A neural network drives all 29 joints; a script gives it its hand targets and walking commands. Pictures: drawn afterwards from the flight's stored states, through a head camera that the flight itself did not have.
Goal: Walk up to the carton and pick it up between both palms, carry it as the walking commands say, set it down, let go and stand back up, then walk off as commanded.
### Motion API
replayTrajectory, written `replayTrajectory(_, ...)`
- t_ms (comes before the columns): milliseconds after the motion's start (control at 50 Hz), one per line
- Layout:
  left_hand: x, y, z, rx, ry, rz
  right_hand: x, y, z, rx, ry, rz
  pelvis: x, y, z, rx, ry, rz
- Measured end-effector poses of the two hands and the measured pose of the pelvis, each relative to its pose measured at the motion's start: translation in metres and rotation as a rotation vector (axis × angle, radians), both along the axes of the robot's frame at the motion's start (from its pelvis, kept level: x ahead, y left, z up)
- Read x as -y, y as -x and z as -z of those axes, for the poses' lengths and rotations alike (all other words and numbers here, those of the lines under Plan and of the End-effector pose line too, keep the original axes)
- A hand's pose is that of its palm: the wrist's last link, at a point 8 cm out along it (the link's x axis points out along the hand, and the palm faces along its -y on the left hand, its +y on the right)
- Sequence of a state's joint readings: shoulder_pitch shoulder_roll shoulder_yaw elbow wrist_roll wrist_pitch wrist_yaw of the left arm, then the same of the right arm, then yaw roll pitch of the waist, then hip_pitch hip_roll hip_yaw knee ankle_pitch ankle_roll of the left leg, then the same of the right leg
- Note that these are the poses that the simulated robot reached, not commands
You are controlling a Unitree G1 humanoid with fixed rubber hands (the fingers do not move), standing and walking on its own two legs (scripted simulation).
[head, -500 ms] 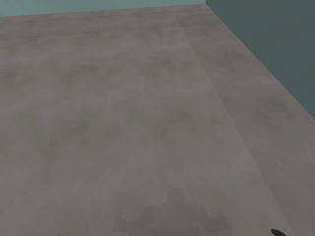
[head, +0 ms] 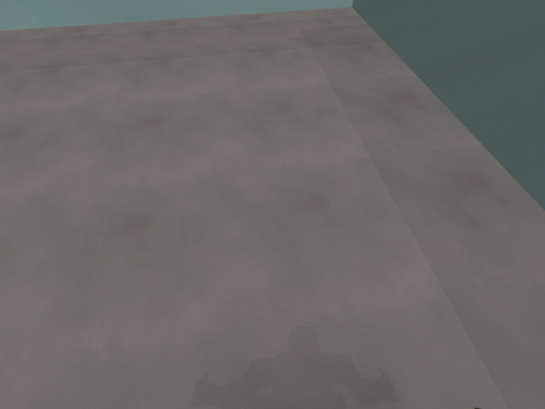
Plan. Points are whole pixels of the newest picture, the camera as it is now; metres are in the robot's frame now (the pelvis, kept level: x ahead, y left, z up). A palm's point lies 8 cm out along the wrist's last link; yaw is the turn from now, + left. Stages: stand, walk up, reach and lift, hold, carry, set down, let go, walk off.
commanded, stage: stand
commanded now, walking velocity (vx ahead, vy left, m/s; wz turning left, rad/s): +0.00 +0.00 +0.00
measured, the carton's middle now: out of the picture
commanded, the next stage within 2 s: walk up in 0.02 s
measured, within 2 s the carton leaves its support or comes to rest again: neither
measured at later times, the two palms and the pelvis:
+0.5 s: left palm out of the picture +0.00 +0.26 -0.12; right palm out of the picture +0.12 -0.28 -0.13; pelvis -0.01 -0.02 +0.00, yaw +12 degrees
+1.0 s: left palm out of the picture -0.06 +0.29 -0.13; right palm (430, 395) +0.17 -0.22 -0.09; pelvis -0.04 +0.00 +0.00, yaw +29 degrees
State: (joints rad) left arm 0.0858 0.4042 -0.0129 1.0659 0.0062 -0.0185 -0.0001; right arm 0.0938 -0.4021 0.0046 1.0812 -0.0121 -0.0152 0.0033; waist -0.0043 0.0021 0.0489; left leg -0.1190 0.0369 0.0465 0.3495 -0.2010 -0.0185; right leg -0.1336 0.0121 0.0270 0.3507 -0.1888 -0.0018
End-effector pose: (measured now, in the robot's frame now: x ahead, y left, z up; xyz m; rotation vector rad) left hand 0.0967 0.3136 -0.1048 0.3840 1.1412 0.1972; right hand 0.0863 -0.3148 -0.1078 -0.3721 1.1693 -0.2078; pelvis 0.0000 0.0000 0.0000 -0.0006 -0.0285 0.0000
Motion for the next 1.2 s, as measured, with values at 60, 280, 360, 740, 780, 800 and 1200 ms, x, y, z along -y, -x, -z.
replayTrajectory(60,0.001,-0.002,0.000,0.002,0.002,-0.001,0.001,-0.002,-0.001,0.003,0.003,-0.001,0.000,0.000,0.000,0.001,0.001,0.000)
replayTrajectory(280,0.007,-0.006,0.001,0.051,0.013,-0.062,0.008,0.007,0.004,-0.046,0.004,0.018,0.007,0.003,0.004,-0.016,0.004,-0.065)
replayTrajectory(360,0.027,0.013,0.006,0.082,0.012,-0.114,0.007,0.004,0.021,-0.097,-0.036,-0.030,0.021,0.007,0.011,-0.039,-0.006,-0.116)
replayTrajectory(740,0.029,0.186,0.053,-0.108,0.140,-0.465,-0.119,-0.098,0.013,0.058,-0.099,-0.380,-0.007,0.033,0.020,-0.025,0.023,-0.363)
replayTrajectory(780,0.025,0.183,0.049,-0.084,0.146,-0.471,-0.120,-0.094,0.003,0.050,-0.075,-0.387,-0.009,0.036,0.012,-0.024,0.042,-0.387)
replayTrajectory(800,0.024,0.182,0.046,-0.070,0.150,-0.471,-0.119,-0.092,-0.001,0.046,-0.067,-0.390,-0.009,0.037,0.009,-0.024,0.049,-0.399)
replayTrajectory(1200,0.062,0.138,0.017,0.158,0.065,-0.517,-0.059,-0.103,0.015,-0.029,-0.057,-0.487,0.046,0.024,0.014,-0.092,0.024,-0.563)
